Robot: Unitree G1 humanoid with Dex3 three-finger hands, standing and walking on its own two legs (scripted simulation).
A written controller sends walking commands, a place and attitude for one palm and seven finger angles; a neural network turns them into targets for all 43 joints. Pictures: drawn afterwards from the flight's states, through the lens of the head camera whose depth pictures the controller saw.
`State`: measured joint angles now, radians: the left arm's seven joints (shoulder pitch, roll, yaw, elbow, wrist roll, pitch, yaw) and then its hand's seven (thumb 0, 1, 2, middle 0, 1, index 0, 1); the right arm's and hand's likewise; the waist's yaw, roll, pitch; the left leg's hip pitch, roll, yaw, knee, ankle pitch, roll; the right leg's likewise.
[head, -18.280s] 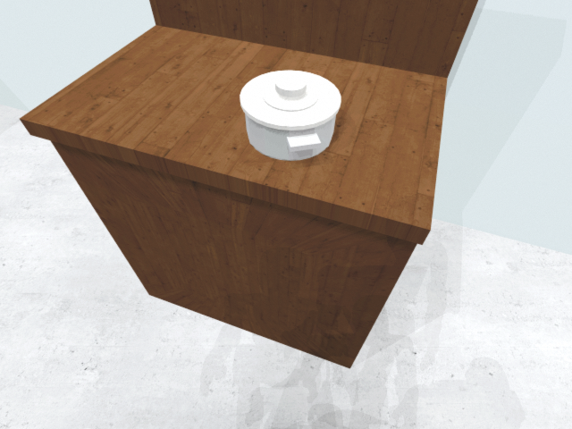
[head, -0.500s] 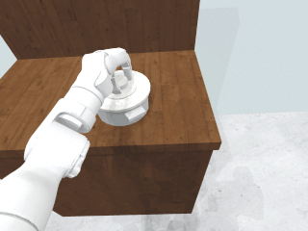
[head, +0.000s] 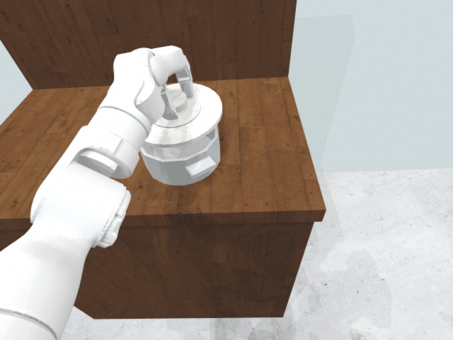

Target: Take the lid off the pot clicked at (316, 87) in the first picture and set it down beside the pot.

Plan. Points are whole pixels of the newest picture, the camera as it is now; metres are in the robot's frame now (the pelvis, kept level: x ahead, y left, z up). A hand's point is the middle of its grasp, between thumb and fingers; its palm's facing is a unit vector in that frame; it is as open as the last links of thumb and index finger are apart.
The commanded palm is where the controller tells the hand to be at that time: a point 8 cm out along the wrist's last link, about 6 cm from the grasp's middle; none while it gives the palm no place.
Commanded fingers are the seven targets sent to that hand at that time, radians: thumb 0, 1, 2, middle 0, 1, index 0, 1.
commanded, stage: lift the lid straight up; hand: left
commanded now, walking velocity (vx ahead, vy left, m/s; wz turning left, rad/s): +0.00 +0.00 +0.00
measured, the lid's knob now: (172, 101) +0.49 +0.09 +0.20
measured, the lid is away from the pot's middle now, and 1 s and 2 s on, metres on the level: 0.01 0.01 0.08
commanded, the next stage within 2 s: move the lid sideways beside the pot in 1.32 s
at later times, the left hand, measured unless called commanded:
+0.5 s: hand (157, 73) +0.46 +0.10 +0.27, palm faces -0.25 -0.10 -0.96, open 8.4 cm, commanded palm +0.45 +0.10 +0.33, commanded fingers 0.00 0.56 1.00 -0.80 -1.08 -0.79 -1.08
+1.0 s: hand (145, 48) +0.46 +0.11 +0.31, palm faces -0.19 -0.13 -0.97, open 8.4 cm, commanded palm +0.45 +0.11 +0.37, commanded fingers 0.00 0.56 1.00 -0.80 -1.08 -0.79 -1.08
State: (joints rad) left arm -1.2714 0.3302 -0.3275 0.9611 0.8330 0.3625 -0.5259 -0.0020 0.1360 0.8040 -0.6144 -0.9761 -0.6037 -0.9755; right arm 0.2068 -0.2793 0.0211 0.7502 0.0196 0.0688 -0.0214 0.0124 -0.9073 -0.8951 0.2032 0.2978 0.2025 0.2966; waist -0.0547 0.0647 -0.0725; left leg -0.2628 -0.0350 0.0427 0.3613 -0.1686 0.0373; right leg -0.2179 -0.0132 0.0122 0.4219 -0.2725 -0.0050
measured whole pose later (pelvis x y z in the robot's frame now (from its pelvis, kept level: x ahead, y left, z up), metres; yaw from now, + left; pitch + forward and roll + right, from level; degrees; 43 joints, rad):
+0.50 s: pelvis +0.00 +0.00 +0.00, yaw +0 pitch +4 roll +1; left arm -1.36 0.36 -0.34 0.96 0.85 0.38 -0.55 0.00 0.13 0.80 -0.62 -0.98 -0.61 -0.98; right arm 0.21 -0.28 0.02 0.75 0.02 0.06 -0.02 0.01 -0.91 -0.90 0.20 0.30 0.20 0.30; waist -0.05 0.06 -0.08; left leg -0.26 -0.04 0.04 0.35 -0.16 0.04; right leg -0.22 -0.01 0.01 0.42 -0.27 0.00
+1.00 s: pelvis +0.00 +0.01 +0.00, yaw +0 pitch +4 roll +1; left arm -1.48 0.37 -0.33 1.01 0.86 0.42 -0.57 0.00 0.13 0.80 -0.62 -0.98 -0.61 -0.98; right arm 0.21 -0.28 0.03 0.75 0.03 0.05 -0.02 0.01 -0.91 -0.90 0.20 0.30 0.20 0.30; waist -0.05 0.06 -0.08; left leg -0.25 -0.04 0.04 0.34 -0.15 0.04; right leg -0.21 -0.02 0.01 0.40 -0.26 0.00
